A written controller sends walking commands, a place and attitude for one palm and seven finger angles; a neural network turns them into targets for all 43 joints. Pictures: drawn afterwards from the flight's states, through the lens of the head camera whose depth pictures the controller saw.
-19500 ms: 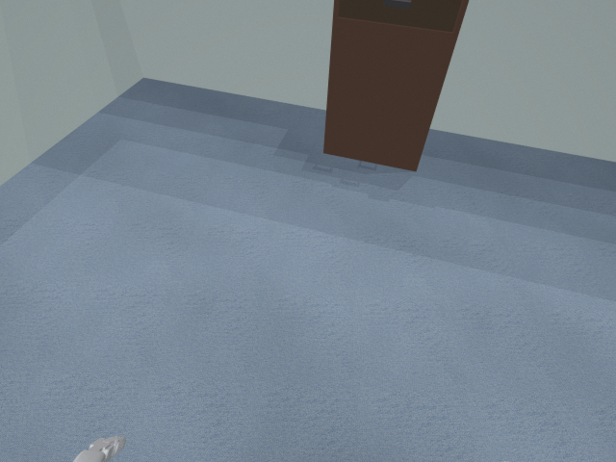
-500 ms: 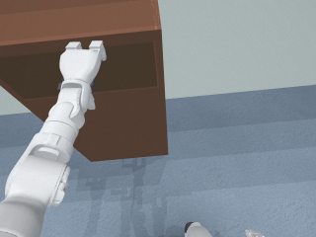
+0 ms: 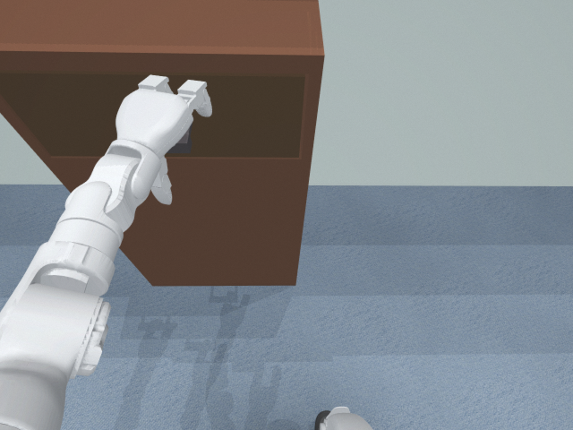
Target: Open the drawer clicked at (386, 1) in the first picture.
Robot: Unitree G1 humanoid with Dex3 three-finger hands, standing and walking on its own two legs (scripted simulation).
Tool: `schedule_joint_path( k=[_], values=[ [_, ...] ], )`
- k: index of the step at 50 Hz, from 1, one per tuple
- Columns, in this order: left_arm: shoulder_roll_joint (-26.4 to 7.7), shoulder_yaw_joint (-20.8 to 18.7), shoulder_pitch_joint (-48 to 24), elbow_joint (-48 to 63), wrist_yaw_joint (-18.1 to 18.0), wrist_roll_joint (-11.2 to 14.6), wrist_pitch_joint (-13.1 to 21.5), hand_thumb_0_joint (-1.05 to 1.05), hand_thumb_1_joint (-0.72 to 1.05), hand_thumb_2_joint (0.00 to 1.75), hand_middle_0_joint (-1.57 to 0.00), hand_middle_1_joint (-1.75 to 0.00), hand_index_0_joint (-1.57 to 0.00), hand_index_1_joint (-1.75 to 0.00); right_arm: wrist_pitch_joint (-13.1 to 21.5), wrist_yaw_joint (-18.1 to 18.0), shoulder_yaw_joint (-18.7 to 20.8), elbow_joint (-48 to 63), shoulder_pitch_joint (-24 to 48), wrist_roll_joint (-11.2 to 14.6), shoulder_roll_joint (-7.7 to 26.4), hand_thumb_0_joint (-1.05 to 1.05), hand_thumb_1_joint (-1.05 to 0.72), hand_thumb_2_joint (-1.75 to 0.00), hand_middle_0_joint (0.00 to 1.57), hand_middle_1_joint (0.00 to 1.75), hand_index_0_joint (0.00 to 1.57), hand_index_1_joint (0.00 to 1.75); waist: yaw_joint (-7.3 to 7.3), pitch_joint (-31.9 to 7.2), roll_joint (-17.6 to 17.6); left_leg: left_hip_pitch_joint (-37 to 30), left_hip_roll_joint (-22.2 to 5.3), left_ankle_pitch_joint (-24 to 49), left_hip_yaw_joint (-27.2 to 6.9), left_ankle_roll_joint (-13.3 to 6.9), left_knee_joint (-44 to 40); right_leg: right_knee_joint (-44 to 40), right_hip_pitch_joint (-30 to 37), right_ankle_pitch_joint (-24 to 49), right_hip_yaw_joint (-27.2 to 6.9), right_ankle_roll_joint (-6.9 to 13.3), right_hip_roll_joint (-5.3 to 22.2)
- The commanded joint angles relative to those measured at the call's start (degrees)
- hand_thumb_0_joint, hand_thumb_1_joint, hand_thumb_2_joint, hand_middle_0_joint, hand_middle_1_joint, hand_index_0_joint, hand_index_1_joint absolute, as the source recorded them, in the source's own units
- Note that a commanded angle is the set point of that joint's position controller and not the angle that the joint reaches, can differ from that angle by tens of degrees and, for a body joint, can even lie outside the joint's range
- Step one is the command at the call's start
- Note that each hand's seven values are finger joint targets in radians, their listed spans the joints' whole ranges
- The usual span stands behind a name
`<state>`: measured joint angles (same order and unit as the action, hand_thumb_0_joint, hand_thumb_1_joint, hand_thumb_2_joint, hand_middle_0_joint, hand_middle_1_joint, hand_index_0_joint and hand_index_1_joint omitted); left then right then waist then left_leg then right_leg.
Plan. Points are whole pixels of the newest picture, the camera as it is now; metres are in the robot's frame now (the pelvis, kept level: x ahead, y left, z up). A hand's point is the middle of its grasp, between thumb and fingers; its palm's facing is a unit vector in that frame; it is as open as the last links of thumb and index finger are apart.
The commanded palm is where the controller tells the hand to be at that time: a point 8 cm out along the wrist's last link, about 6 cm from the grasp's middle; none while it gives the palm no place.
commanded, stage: move the hooked fingers above the handle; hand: left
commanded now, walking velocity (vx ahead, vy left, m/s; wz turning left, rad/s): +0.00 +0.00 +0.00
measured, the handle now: (160, 133) +0.56 +0.19 +0.04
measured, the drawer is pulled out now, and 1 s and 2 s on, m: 0.00 0.00 0.00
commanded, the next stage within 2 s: lift the fingers back up to retry in 1.26 s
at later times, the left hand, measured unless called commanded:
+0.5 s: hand (121, 157) +0.48 +0.22 +0.08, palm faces -0.18 +0.05 -0.98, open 13.8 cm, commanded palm +0.49 +0.21 +0.14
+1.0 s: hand (145, 119) +0.52 +0.18 +0.12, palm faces -0.03 +0.01 -1.00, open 13.5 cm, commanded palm +0.49 +0.20 +0.14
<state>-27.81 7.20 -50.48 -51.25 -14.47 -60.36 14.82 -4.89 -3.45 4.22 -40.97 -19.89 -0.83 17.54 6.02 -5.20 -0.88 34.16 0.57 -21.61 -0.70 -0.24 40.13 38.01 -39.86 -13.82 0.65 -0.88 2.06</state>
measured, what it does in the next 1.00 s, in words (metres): stands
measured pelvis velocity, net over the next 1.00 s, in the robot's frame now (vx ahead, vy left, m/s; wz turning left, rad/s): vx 0.00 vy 0.01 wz -0.04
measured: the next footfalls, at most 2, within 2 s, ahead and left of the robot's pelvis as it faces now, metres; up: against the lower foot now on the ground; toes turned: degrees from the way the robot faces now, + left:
none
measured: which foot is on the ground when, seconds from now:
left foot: down 0.00-1.00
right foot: down 0.00-1.00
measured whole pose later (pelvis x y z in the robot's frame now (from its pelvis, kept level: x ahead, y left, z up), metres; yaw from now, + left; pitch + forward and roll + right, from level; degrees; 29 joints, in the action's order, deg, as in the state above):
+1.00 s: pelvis +0.00 +0.01 +0.01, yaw -3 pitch +15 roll +1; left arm -28.1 4.3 -59.9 -67.2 -10.1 -60.8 -1.6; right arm -7.3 -2.2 -0.4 -39.8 -16.6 0.9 13.8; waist 6.9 -6.4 -3.3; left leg 31.4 0.4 -20.1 2.3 -1.0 36.7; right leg 35.2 -38.5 -11.6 -2.4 -1.7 1.5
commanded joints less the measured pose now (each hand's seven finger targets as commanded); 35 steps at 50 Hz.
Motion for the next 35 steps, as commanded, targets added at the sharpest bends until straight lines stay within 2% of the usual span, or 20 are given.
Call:
schedule_joint_path(
  k=[1, 2, 4, 6, 8, 10, 11, 14, 17, 19, 22, 23, 25, 26, 28, 29, 30, 31, 34, 35],
  values=[
    [-24.8, -13.7, -36.3, 4.8, -13.0, -1.3, -12.9, 0.00, -0.50, 0.30, -0.30, -1.20, -0.30, -1.20, 0.4, 1.3, -0.3, 2.7, -1.7, -0.7, 6.8, 0.00, -0.90, -0.90, 0.20, 0.30, 0.20, 0.30, -1.24, -28.8, -8.5, -5.5, 2.5, 22.9, 1.8, 0.0, -4.2, 0.2, 19.4, 16.1, 1.1, 3.3, -3.2],
    [-23.2, -11.4, -36.1, 1.6, -13.2, -2.1, -17.0, 0.00, -0.50, 0.30, -0.30, -1.20, -0.30, -1.20, -0.1, 1.6, -0.7, 2.7, -0.5, -0.5, 6.6, 0.00, -0.90, -0.90, 0.20, 0.30, 0.20, 0.30, -1.31, -28.0, -8.9, -4.7, 2.3, 22.9, 2.6, 0.2, -4.9, -0.3, 20.0, 16.7, 1.4, 3.1, -3.0],
    [-22.4, -9.1, -35.6, -7.1, -10.6, -3.2, -24.4, 0.00, -0.50, 0.30, -0.30, -1.20, -0.30, -1.20, -1.2, 2.1, -1.0, 1.8, -0.6, -0.1, 7.4, 0.00, -0.90, -0.90, 0.20, 0.30, 0.20, 0.30, -0.74, -25.9, -5.0, -3.1, 1.7, 21.5, 3.1, 0.3, -6.3, -1.5, 21.2, 16.3, 1.6, 2.5, -3.0],
    [-27.8, -11.7, -35.6, -8.9, -7.8, -2.5, -27.2, 0.00, -0.50, 0.30, -0.30, -1.20, -0.30, -1.20, -2.7, 1.4, -1.7, 2.0, 0.8, 0.7, 8.2, 0.00, -0.90, -0.90, 0.20, 0.30, 0.20, 0.30, -1.52, -27.2, 1.5, -1.2, 1.7, 19.3, 3.9, -0.5, -7.7, -2.7, 26.3, 16.7, 0.5, 1.6, -2.6],
    [-27.4, -9.8, -35.2, -12.1, -4.8, -1.6, -29.6, 0.00, -0.50, 0.30, -0.30, -1.20, -0.30, -1.20, -3.9, -0.2, -2.2, 2.8, 3.0, 1.8, 7.7, 0.00, -0.90, -0.90, 0.20, 0.30, 0.20, 0.30, -1.30, -24.1, 7.5, 1.2, 2.2, 13.2, 4.8, -1.2, -9.7, -5.1, 28.7, 12.7, -0.2, 0.8, -2.1],
    [-25.8, -8.3, -33.9, -14.7, -0.5, 0.0, -29.7, 0.00, -0.50, 0.30, -0.30, -1.20, -0.30, -1.20, -4.3, -1.5, -2.6, 3.5, 3.4, 2.8, 7.7, 0.00, -0.90, -0.90, 0.20, 0.30, 0.20, 0.30, -0.94, -19.5, 10.8, 1.9, 2.0, 8.4, 4.8, -1.5, -11.6, -7.5, 28.0, 8.2, -0.5, 0.6, -1.7],
    [-26.7, -8.4, -31.8, -16.2, 1.7, 0.4, -29.1, 0.00, -0.50, 0.30, -0.30, -1.20, -0.30, -1.20, -4.4, -2.2, -3.0, 3.7, 3.0, 3.1, 7.9, 0.00, -0.90, -0.90, 0.20, 0.30, 0.20, 0.30, -1.03, -17.4, 11.7, 2.2, 1.8, 6.7, 4.8, -1.6, -12.2, -7.9, 27.4, 6.5, -0.6, 0.5, -1.3],
    [-27.8, -8.5, -27.6, -14.4, 7.4, 1.1, -24.3, 0.00, -0.50, 0.30, -0.30, -1.20, -0.30, -1.20, -3.9, -4.1, -3.4, 6.6, 3.1, 3.5, 7.8, 0.00, -0.90, -0.90, 0.20, 0.30, 0.20, 0.30, -1.61, -16.3, 13.8, 2.6, 1.8, 3.1, 5.0, -2.1, -12.7, -9.0, 27.7, 2.5, -1.4, 0.3, -0.9],
    [-25.3, -6.8, -22.7, -12.3, 10.3, -0.4, -17.8, 0.00, -0.50, 0.30, -0.30, -1.20, -0.30, -1.20, -2.5, -4.8, -3.4, 8.6, 2.4, 3.3, 7.6, 0.00, -0.90, -0.90, 0.20, 0.30, 0.20, 0.30, -1.68, -13.5, 10.8, 2.6, 1.3, 0.0, 4.9, -2.1, -12.0, -9.2, 23.3, -1.5, -2.0, 0.8, -0.9],
    [-24.6, -7.3, -23.5, -8.0, 10.7, -1.1, -12.8, 0.00, -0.50, 0.30, -0.30, -1.20, -0.30, -1.20, -1.2, -4.7, -2.5, 9.5, 0.9, 2.9, 7.5, 0.00, -0.90, -0.90, 0.20, 0.30, 0.20, 0.30, -1.11, -13.8, 8.9, 2.7, 1.3, -0.7, 4.6, -2.2, -10.5, -8.6, 21.0, -2.7, -2.4, 0.8, -1.0],
    [-24.4, -8.8, -28.4, 0.2, 9.7, 0.0, -5.5, 0.00, -0.50, 0.30, -0.30, -1.20, -0.30, -1.20, 0.7, -4.6, -0.9, 9.9, -2.2, 2.3, 7.2, 0.00, -0.90, -0.90, 0.20, 0.30, 0.20, 0.30, 0.53, -19.1, 5.2, 0.1, 1.3, 0.3, 3.9, -2.6, -8.0, -7.0, 19.4, -1.8, -2.7, 0.9, -1.4],
    [-23.6, -8.5, -30.9, 3.5, 8.8, 0.0, -3.3, 0.00, -0.50, 0.30, -0.30, -1.20, -0.30, -1.20, 1.3, -4.4, -0.3, 9.7, -3.0, 2.0, 6.9, 0.00, -0.90, -0.90, 0.20, 0.30, 0.20, 0.30, 0.79, -21.0, 1.7, -1.6, 1.5, 2.2, 3.5, -2.6, -7.2, -6.1, 18.4, -0.2, -2.6, 1.2, -1.6],
    [-18.9, -5.4, -38.4, 11.1, 6.4, 0.8, 0.5, 0.00, -0.50, 0.30, -0.30, -1.20, -0.30, -1.20, 2.3, -3.7, 1.1, 8.6, -5.2, 1.4, 6.5, 0.00, -0.90, -0.90, 0.20, 0.30, 0.20, 0.30, 2.90, -26.1, -2.2, -6.5, 1.7, 5.2, 2.2, -2.6, -5.4, -5.1, 15.2, 1.8, -2.3, 1.7, -2.3],
    [-17.2, -4.4, -40.3, 13.6, 4.8, 1.2, 1.7, 0.00, -0.50, 0.30, -0.30, -1.20, -0.30, -1.20, 2.8, -3.2, 1.8, 7.4, -6.4, 0.9, 6.6, 0.00, -0.90, -0.90, 0.20, 0.30, 0.20, 0.30, 3.25, -28.3, -5.3, -9.5, 1.6, 6.8, 1.4, -2.4, -4.9, -4.9, 13.4, 2.4, -2.2, 1.9, -2.4],
    [-16.0, -4.6, -41.5, 16.1, 1.7, 2.0, 2.2, 0.00, -0.50, 0.30, -0.30, -1.20, -0.30, -1.20, 3.4, -2.4, 2.5, 5.5, -7.9, 0.4, 7.1, 0.00, -0.90, -0.90, 0.20, 0.30, 0.20, 0.30, 3.66, -31.5, -9.1, -14.5, 1.5, 11.9, 0.4, -1.7, -3.2, -3.7, 10.6, 5.1, -1.4, 2.3, -2.8],
    [-15.9, -4.9, -41.9, 15.8, 0.3, 2.5, 1.7, 0.00, -0.50, 0.30, -0.30, -1.20, -0.30, -1.20, 3.6, -2.0, 2.7, 4.6, -8.4, 0.3, 7.3, 0.00, -0.90, -0.90, 0.20, 0.30, 0.20, 0.30, 3.89, -32.1, -9.4, -15.6, 1.5, 13.5, 0.0, -1.4, -2.8, -3.4, 9.9, 6.0, -1.0, 2.4, -3.0],
    [-15.3, -4.5, -42.4, 14.9, -1.0, 3.2, 0.9, 0.00, -0.50, 0.30, -0.30, -1.20, -0.30, -1.20, 3.7, -1.8, 2.6, 3.7, -8.6, 0.4, 7.5, 0.00, -0.90, -0.90, 0.20, 0.30, 0.20, 0.30, 4.51, -31.0, -7.4, -14.7, 1.5, 14.1, -0.1, -1.4, -2.6, -3.6, 10.0, 6.6, -0.6, 2.3, -3.2],
    [-15.5, -4.7, -42.3, 12.6, -2.5, 3.2, -0.4, 0.00, -0.50, 0.30, -0.30, -1.20, -0.30, -1.20, 3.7, -1.4, 2.3, 2.6, -8.6, 0.5, 7.7, 0.00, -0.90, -0.90, 0.20, 0.30, 0.20, 0.30, 4.63, -28.6, -7.6, -13.2, 1.4, 13.2, -0.3, -1.3, -3.1, -3.8, 9.4, 6.0, -0.4, 2.3, -3.2],
    [-18.4, -7.1, -42.1, 5.8, -6.3, 1.5, -6.5, 0.00, -0.50, 0.30, -0.30, -1.20, -0.30, -1.20, 3.2, -0.1, 1.3, 0.8, -7.9, 0.6, 8.0, 0.00, -0.90, -0.90, 0.20, 0.30, 0.20, 0.30, 3.56, -25.0, -9.5, -10.3, 1.6, 14.3, -0.5, -0.6, -4.4, -3.2, 9.0, 6.3, 0.9, 2.8, -3.5],
    [-20.2, -8.5, -42.1, 4.2, -6.9, 0.9, -8.7, 0.00, -0.50, 0.30, -0.30, -1.20, -0.30, -1.20, 3.0, 0.2, 1.1, 0.7, -7.1, 0.4, 8.4, 0.00, -0.90, -0.90, 0.20, 0.30, 0.20, 0.30, 2.99, -25.7, -9.9, -10.0, 1.6, 16.6, 0.0, -0.5, -4.3, -3.0, 10.2, 7.9, 1.0, 3.0, -3.6]
  ],
)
